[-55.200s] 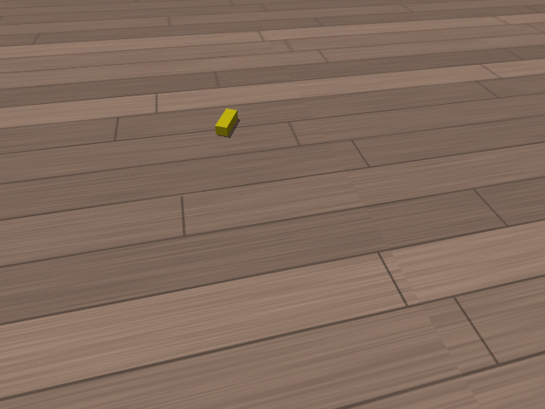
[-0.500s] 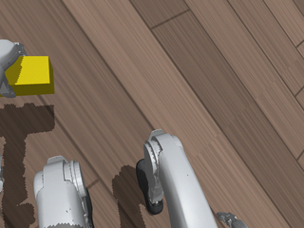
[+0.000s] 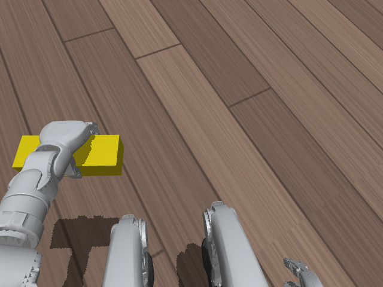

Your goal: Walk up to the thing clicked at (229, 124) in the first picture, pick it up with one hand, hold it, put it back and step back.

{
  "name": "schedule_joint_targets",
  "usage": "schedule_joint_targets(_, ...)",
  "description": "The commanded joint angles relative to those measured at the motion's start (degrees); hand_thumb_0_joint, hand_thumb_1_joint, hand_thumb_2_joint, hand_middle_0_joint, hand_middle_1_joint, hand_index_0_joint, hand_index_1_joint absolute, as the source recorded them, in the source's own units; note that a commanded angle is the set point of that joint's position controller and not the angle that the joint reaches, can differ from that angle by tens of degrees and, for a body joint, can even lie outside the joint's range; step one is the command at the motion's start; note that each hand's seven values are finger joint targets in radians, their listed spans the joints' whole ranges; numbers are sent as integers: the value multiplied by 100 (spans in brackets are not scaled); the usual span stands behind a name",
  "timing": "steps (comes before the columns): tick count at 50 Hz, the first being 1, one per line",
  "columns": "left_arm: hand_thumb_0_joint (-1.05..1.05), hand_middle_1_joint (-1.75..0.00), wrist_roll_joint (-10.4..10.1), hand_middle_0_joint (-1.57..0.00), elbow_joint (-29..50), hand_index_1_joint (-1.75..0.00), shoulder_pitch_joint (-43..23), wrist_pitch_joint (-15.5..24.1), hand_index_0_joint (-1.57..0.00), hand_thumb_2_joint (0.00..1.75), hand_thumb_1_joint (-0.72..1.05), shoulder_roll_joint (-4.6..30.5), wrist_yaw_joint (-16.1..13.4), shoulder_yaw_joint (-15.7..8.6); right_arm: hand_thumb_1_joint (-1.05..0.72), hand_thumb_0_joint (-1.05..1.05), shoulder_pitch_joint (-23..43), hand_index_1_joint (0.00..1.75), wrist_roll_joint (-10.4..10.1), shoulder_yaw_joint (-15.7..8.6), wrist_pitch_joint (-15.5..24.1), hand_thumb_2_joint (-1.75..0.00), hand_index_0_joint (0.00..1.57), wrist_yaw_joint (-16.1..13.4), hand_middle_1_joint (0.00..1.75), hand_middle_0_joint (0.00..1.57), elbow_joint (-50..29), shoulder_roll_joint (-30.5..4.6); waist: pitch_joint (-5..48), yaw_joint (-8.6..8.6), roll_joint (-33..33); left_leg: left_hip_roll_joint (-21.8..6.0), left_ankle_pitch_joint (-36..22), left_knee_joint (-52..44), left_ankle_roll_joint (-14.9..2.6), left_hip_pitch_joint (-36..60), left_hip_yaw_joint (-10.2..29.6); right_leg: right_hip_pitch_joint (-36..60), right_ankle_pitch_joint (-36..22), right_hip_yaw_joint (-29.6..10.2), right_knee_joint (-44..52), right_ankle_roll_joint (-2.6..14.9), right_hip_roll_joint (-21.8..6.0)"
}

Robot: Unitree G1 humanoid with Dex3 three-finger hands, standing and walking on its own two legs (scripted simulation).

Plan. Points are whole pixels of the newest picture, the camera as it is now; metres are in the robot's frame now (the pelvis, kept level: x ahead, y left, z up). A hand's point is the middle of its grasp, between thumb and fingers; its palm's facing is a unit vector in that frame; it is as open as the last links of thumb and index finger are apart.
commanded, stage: lift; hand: left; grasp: from above
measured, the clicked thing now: (73, 156) +0.45 +0.22 -0.12
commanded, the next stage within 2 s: hold in 0.84 s
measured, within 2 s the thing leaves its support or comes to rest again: neither
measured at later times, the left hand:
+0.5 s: hand (44, 155) +0.37 +0.20 +0.07, palm faces -0.50 -0.02 -0.86, open 10.6 cm
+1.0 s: hand (12, 117) +0.40 +0.21 +0.14, palm faces -0.52 -0.04 -0.86, open 10.7 cm
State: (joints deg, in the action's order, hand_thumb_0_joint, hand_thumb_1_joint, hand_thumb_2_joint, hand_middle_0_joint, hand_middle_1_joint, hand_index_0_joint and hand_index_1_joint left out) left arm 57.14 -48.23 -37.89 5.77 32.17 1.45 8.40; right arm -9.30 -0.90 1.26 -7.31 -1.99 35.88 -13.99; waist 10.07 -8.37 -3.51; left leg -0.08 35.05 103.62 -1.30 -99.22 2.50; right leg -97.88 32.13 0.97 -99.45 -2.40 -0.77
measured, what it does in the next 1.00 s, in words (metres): rises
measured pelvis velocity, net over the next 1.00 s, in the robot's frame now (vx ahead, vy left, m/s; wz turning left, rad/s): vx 0.08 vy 0.00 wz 0.01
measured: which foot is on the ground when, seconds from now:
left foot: down 0.00-1.00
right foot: down 0.00-1.00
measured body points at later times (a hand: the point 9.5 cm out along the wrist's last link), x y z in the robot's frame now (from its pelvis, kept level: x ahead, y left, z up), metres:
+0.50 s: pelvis +0.03 -0.01 +0.16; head +0.11 +0.00 +0.60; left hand +0.40 +0.20 +0.12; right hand +0.10 -0.29 +0.04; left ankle +0.08 +0.11 -0.48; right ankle +0.10 -0.14 -0.48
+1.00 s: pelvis +0.08 +0.00 +0.22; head +0.14 +0.00 +0.67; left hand +0.42 +0.21 +0.19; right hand +0.17 -0.27 +0.10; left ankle +0.08 +0.11 -0.48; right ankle +0.10 -0.14 -0.48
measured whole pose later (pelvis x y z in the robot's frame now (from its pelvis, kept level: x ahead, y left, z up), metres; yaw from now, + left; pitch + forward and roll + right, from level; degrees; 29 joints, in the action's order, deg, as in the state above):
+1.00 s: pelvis +0.08 +0.00 +0.22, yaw +0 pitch +11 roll -1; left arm 58.4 -47.1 -19.5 3.8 23.2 -3.0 12.2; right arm -14.7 -2.5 -2.8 -2.2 -3.1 41.9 -13.6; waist 4.7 -3.7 -1.5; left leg -1.1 23.0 47.1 -0.7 -34.8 -0.7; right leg -35.0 19.9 -1.1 -44.2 -1.7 -0.2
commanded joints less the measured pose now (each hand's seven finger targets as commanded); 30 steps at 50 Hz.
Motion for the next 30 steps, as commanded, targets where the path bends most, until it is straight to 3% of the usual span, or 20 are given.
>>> schedule_joint_targets(1,0,-89,-73,-89,1318,-84,-1877,-2,-93,86,66,1406,-416,-733,-88,0,-757,30,17,-441,160,-89,20,-172,30,20,-237,-1033,3475,-13,-558,65,-695,-2143,-48,3326,23,2510,-771,212,1758,364,170)
schedule_joint_targets(3,0,-88,-75,-90,1449,-84,-1784,7,-94,88,66,1247,-489,-672,-88,0,-713,30,-5,-440,202,-89,20,-203,30,20,-247,-961,3297,6,-544,51,-610,-2472,-38,3543,37,2815,-724,178,2040,357,184)
schedule_joint_targets(4,0,-88,-37,-90,1551,-84,-1889,5,-94,89,65,1331,-549,-716,-89,0,-687,30,-23,-434,230,-90,20,-225,30,20,-218,-943,3293,27,-583,46,-521,-2647,-35,3693,55,3001,-665,143,2194,353,197)
schedule_joint_targets(6,0,-86,20,-91,1368,-83,-1624,-23,-94,90,64,1106,-667,-619,-89,0,-667,30,-48,-410,282,-90,20,-245,30,20,-185,-861,2878,19,-475,62,-375,-2926,-34,3812,15,3232,-506,88,2556,350,217)
schedule_joint_targets(7,0,-86,27,-91,1306,-83,-1480,-41,-94,90,63,1157,-738,-691,-89,0,-672,30,-67,-427,320,-90,20,-258,30,20,-159,-883,2784,81,-409,64,-305,-3095,-25,3940,48,3380,-440,50,2710,342,213)
schedule_joint_targets(11,0,-86,111,-88,903,-83,-1055,-94,-91,90,59,955,-841,-570,-89,0,-619,30,-101,-462,463,-90,20,-286,30,20,-34,-841,2194,142,-213,71,-79,-3641,-27,4217,29,3861,-200,-48,3343,325,251)
schedule_joint_targets(16,0,-86,48,-86,863,-83,-1022,-58,-89,88,57,639,-934,-370,-90,0,-611,30,-128,-490,694,-90,20,-302,30,20,79,-811,1712,162,-186,82,52,-4225,-22,4605,34,4335,-23,-174,4026,295,273)
schedule_joint_targets(19,0,-88,69,-84,979,-84,-1061,13,-87,86,55,488,-948,-230,-90,0,-627,30,-134,-556,790,-90,20,-298,30,20,124,-831,1893,167,-136,66,-348,-4464,-6,5188,-17,4728,-385,-145,4319,305,273)
schedule_joint_targets(20,0,-91,93,-82,1051,-87,-1022,36,-86,87,54,638,-973,-316,-90,0,-629,30,-127,-562,812,-90,20,-303,30,20,118,-840,1930,219,-180,87,-513,-4511,-7,5313,-88,4910,-485,-177,4435,301,259)
schedule_joint_targets(23,0,-93,110,-86,1148,-90,-1057,40,-89,93,58,420,-1063,-177,-90,0,-678,30,-123,-565,870,-90,20,-285,30,20,174,-826,1858,222,-249,86,-812,-4763,8,5702,-148,5196,-764,-149,4693,301,260)
schedule_joint_targets(26,0,-94,153,-87,1027,-91,-922,-56,-90,94,60,474,-1227,-240,-89,0,-704,30,-127,-601,905,-90,20,-262,30,20,227,-872,1697,319,-163,56,-990,-5090,46,6043,-109,5463,-988,-102,4919,292,248)
schedule_joint_targets(30,0,-95,305,-90,890,-91,-894,-201,-93,96,63,491,-1304,-240,-89,0,-750,30,-119,-630,881,-90,20,-227,30,20,290,-900,1752,345,-174,44,-1667,-5331,78,6534,-147,5826,-1585,-88,5112,299,251)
